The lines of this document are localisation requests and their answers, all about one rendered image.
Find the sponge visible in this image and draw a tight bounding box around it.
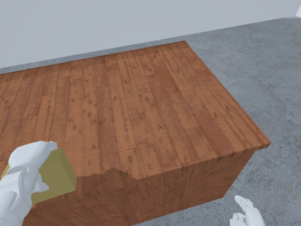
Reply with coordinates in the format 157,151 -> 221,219
0,148 -> 77,205

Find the table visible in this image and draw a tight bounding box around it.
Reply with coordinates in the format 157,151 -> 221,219
0,40 -> 271,226

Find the left robot hand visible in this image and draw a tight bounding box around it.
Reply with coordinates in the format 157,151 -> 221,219
8,141 -> 58,193

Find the robot left forearm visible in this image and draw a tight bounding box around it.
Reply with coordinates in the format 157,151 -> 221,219
0,163 -> 39,226

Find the right robot hand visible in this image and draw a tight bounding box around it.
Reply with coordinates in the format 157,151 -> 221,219
230,195 -> 266,226

